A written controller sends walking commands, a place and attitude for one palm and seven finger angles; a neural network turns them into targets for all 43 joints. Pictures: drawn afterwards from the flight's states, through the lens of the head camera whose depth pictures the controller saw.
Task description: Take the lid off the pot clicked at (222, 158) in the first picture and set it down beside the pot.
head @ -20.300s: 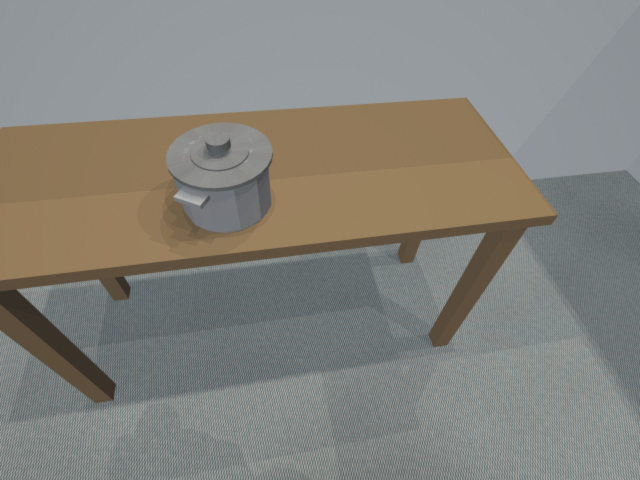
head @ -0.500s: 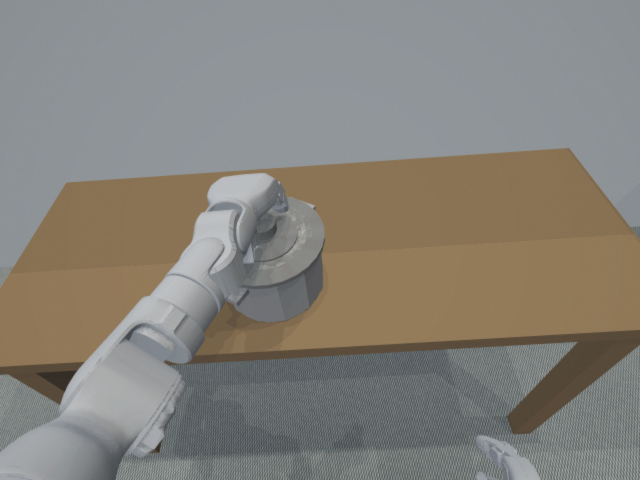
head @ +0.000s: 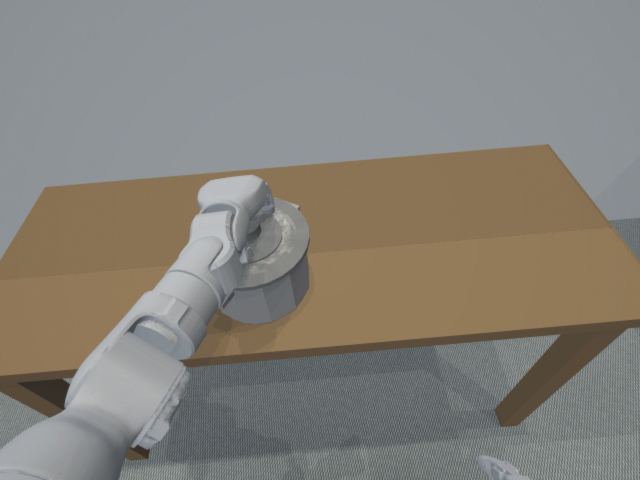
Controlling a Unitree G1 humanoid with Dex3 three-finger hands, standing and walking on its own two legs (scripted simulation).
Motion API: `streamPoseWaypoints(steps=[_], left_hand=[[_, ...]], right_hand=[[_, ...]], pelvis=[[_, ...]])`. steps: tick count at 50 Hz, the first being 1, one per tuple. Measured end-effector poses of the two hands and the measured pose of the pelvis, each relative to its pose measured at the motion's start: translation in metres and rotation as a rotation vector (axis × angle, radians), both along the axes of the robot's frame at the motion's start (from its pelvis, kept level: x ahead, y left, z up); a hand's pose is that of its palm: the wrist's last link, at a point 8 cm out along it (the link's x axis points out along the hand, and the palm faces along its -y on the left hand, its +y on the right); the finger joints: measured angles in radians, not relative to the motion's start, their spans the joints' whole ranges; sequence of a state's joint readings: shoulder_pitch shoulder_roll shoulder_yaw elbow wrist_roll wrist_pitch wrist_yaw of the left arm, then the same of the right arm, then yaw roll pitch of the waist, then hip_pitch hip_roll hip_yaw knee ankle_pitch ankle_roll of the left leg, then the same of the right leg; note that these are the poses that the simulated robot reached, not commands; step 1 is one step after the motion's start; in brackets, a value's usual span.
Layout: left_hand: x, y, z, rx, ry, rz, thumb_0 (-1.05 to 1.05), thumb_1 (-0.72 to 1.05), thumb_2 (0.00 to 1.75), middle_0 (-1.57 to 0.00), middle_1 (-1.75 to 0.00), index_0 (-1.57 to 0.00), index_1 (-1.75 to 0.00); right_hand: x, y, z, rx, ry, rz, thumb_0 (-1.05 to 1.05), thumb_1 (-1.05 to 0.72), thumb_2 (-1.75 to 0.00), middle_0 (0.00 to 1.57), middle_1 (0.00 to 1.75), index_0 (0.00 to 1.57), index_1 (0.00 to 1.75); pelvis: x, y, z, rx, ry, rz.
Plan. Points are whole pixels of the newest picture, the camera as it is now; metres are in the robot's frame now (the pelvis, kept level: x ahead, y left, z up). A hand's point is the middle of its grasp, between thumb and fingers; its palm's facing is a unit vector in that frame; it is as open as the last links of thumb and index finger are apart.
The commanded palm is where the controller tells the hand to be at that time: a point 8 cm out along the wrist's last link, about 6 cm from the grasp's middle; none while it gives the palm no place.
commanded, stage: close the fingers and squeeze the knob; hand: left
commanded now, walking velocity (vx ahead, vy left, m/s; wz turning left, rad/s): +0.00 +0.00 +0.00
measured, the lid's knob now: (246, 227) +0.46 +0.11 +0.06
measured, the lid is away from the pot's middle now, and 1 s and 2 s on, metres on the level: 0.01 0.01 0.01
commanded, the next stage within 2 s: lift the lid straight up in 1.46 s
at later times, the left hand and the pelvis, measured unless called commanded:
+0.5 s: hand (234, 235) +0.43 +0.12 +0.08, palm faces -0.28 -0.07 -0.96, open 8.4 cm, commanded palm +0.41 +0.12 +0.14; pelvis +0.00 +0.00 +0.00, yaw +0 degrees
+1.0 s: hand (238, 235) +0.43 +0.12 +0.08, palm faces -0.29 -0.08 -0.95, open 7.5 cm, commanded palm +0.41 +0.11 +0.14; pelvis +0.00 +0.01 +0.00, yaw +0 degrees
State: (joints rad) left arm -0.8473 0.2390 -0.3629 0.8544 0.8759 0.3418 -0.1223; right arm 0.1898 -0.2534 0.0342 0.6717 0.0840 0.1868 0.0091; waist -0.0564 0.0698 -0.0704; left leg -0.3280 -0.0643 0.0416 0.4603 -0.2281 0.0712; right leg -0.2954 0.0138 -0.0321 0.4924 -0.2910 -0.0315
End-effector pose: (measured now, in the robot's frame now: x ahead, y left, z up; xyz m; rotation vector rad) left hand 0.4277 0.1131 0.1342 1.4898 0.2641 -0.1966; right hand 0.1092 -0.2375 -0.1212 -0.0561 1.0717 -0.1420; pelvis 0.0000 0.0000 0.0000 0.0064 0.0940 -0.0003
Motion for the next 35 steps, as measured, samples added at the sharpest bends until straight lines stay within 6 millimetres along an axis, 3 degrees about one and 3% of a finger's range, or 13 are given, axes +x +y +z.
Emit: streamPoseWaypoints(steps=[8, 18, 35], left_hand=[[0.000, 0.003, -0.001, -0.004, 0.002, -0.002, 0.00, -0.16, 1.24, -0.71, -0.37, -0.73, -0.37], [-0.002, 0.010, -0.001, -0.011, 0.002, 0.003, 0.00, -0.04, 1.17, -0.64, -0.63, -0.68, -0.64], [-0.003, 0.009, -0.001, -0.003, -0.006, -0.009, 0.00, 0.16, 1.02, -0.70, -0.88, -0.67, -0.86]], right_hand=[[-0.003, -0.007, 0.002, -0.016, 0.001, -0.012, 0.00, -0.90, -0.90, 0.19, 0.30, 0.19, 0.30], [0.008, -0.005, 0.004, -0.013, -0.020, -0.002, 0.00, -0.90, -0.90, 0.19, 0.30, 0.19, 0.29], [0.023, 0.012, 0.004, 0.016, -0.038, 0.031, 0.00, -0.90, -0.90, 0.19, 0.30, 0.19, 0.30]], pelvis=[[0.000, -0.001, 0.000, -0.002, -0.001, 0.000], [0.001, 0.000, 0.000, -0.003, -0.001, 0.002], [0.001, 0.006, -0.001, -0.005, 0.004, 0.011]])
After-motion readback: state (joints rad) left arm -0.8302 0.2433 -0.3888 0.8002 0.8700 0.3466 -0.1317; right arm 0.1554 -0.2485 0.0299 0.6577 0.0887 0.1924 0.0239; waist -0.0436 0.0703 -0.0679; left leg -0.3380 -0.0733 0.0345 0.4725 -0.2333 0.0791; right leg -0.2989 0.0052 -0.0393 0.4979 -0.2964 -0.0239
